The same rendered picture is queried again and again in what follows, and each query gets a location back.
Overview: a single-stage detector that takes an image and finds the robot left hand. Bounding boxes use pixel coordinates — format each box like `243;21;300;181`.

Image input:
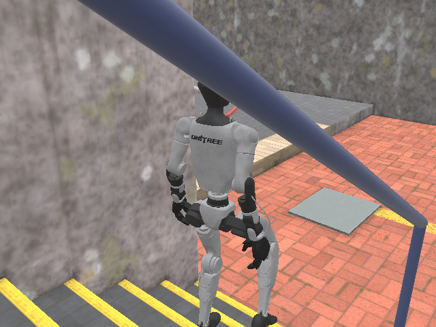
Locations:
172;198;191;225

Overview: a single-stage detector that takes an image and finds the robot right hand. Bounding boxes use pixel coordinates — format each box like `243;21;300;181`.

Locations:
242;237;270;270

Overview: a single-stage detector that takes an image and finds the robot right forearm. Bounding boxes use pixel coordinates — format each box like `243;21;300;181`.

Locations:
238;177;264;241

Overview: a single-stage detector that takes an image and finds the robot right shin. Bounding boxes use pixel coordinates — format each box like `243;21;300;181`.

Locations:
258;243;279;317

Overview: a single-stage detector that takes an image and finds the left robot upper arm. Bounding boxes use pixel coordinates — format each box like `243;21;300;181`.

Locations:
167;116;197;176

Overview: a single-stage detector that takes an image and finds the right robot upper arm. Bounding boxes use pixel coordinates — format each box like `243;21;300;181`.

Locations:
232;123;259;194

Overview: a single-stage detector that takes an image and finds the robot left forearm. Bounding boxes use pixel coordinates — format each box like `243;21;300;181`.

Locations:
166;169;186;203

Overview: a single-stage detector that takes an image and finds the robot torso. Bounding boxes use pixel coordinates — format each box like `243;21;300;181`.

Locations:
189;112;238;232

